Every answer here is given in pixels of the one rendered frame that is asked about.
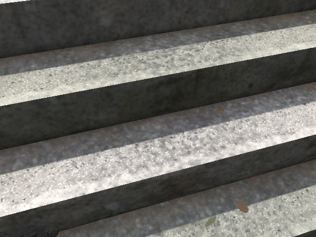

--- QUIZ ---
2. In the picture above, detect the left robot hand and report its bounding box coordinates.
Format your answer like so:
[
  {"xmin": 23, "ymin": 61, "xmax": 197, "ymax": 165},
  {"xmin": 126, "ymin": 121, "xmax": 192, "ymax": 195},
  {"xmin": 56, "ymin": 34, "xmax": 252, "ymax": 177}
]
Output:
[{"xmin": 10, "ymin": 224, "xmax": 59, "ymax": 237}]

